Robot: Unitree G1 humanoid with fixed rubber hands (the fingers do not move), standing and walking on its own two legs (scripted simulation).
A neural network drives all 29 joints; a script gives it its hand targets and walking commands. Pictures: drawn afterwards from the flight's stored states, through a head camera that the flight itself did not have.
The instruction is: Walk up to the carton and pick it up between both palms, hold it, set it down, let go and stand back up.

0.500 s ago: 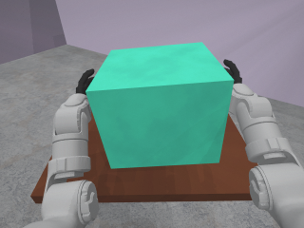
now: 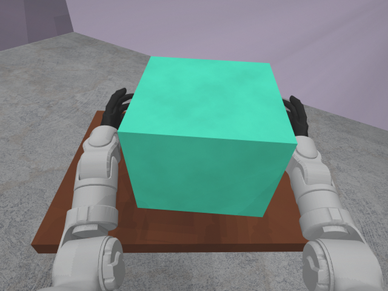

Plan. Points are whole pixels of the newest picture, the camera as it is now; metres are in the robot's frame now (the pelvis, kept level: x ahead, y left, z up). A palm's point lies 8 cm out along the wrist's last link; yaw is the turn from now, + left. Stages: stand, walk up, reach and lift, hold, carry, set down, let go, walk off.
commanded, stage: set down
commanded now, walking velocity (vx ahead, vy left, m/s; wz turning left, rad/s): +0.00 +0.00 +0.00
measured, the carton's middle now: (204, 134) +0.42 -0.03 +0.14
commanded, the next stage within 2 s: none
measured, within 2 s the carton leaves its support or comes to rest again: neither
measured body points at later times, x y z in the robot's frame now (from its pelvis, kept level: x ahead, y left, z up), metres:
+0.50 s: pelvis +0.01 +0.01 +0.00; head -0.02 +0.04 +0.45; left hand +0.43 +0.16 +0.16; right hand +0.38 -0.22 +0.16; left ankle +0.00 +0.12 -0.75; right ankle -0.01 -0.13 -0.75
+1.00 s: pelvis +0.01 +0.01 +0.00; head -0.01 +0.04 +0.45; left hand +0.45 +0.14 +0.14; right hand +0.38 -0.23 +0.14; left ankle +0.00 +0.12 -0.75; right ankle -0.01 -0.13 -0.75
